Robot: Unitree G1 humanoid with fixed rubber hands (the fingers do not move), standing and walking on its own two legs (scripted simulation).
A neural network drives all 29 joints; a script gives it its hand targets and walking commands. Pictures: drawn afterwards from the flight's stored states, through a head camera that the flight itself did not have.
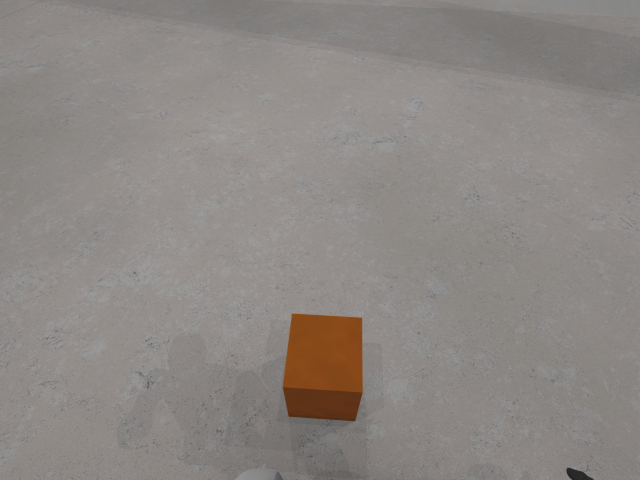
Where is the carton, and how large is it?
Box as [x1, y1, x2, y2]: [283, 314, 362, 420]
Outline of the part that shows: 292,314 283,382 283,390 288,415 301,417 354,420 362,392 361,318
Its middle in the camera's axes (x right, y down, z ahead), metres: +0.02 +0.36 +1.12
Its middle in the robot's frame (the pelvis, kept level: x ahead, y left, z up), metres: +0.50 +0.02 -0.62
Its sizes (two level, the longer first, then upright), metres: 0.210 0.200 0.250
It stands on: the floor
